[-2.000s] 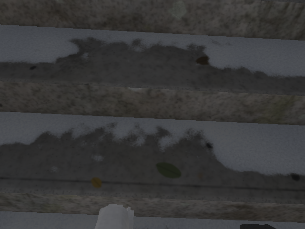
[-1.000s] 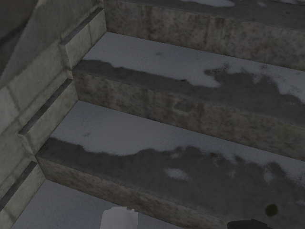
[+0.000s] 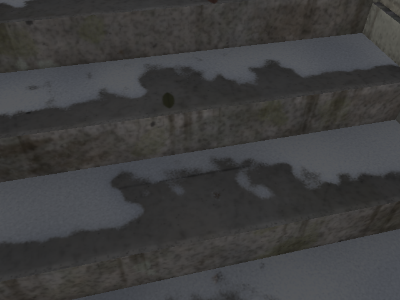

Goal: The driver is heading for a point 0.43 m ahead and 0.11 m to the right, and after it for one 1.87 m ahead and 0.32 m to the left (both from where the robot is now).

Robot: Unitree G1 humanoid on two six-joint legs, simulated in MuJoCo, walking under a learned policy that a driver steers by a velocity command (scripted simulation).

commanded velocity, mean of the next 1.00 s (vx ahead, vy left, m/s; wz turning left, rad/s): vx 0.37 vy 0.00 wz -0.29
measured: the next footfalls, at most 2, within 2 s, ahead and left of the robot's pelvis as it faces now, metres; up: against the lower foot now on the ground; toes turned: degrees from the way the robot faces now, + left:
left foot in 0.22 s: +0.32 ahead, +0.18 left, +0.17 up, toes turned -7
right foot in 0.78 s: +0.48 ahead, -0.14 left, +0.17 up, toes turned -24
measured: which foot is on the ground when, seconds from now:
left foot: up 0.00-0.20, down 0.22-0.80, up 0.82-1.00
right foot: down 0.00-0.26, up 0.28-0.76, down 0.78-1.00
